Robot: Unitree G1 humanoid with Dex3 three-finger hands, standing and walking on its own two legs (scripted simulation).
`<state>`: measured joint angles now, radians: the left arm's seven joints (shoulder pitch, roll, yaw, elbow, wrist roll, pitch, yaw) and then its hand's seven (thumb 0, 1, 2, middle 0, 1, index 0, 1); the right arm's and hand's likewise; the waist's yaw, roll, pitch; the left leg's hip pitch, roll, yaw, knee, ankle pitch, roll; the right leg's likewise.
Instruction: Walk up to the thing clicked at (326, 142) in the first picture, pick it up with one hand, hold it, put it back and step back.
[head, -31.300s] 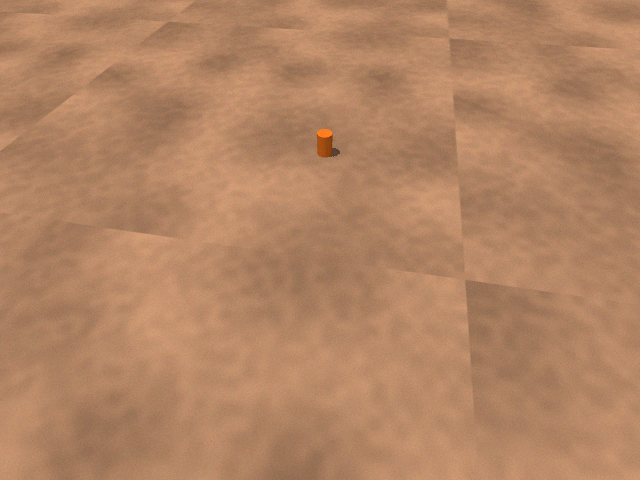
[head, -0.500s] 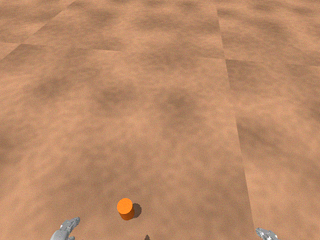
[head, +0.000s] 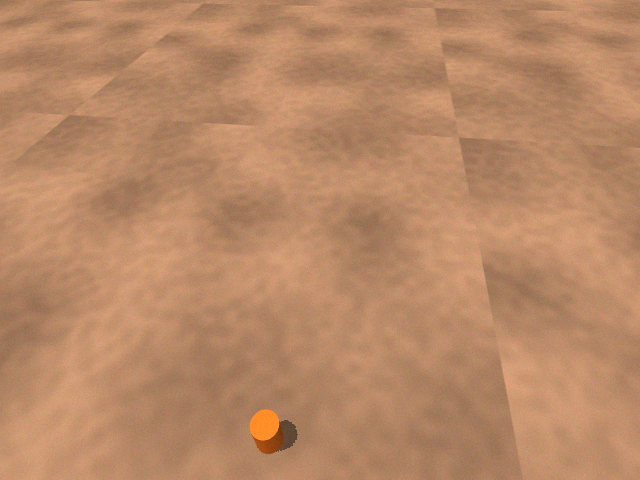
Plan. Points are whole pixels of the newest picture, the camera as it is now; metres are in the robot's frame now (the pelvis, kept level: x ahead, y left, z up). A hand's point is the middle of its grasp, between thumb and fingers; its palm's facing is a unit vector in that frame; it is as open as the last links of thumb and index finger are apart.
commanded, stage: stand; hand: left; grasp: from the side
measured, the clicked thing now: (267, 432) +0.42 +0.20 -0.71
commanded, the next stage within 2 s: step back in 1.50 s
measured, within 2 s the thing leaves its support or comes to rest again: neither
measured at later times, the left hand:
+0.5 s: hand out of the picture +0.05 +0.25 -0.16, palm faces -0.02 -0.94 -0.35, open 7.4 cm
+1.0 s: hand out of the picture +0.08 +0.24 -0.15, palm faces -0.02 -0.94 -0.34, open 7.4 cm
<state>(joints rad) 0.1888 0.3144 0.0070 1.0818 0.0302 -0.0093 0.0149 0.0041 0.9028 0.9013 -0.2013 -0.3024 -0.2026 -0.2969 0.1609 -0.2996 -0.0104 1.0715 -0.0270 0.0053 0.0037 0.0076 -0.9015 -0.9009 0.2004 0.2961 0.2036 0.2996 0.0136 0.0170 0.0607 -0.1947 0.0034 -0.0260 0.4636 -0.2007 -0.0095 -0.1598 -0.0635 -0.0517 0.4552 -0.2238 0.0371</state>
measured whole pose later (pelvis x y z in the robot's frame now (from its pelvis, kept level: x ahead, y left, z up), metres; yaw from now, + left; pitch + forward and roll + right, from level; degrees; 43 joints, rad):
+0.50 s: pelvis +0.00 -0.01 +0.00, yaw +0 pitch -4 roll +0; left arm 0.13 0.33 0.01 1.17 0.03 -0.01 0.01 0.00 0.90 0.90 -0.20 -0.30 -0.20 -0.30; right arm 0.14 -0.33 0.00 1.14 -0.02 0.01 0.00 0.01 -0.90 -0.90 0.20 0.30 0.20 0.30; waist 0.01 0.01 0.06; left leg -0.17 0.01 -0.03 0.39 -0.16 -0.02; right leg -0.14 -0.05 -0.05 0.39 -0.19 0.03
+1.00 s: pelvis +0.02 -0.01 +0.01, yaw +0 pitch -2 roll +0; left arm 0.11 0.33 0.01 1.17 0.02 -0.01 0.00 0.00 0.90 0.90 -0.20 -0.30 -0.20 -0.30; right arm 0.11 -0.34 0.00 1.15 -0.02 0.00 0.00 0.01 -0.90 -0.90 0.20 0.30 0.20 0.30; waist 0.00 0.02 0.06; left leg -0.15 0.02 -0.02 0.35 -0.17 -0.03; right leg -0.12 -0.05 -0.05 0.35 -0.20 0.03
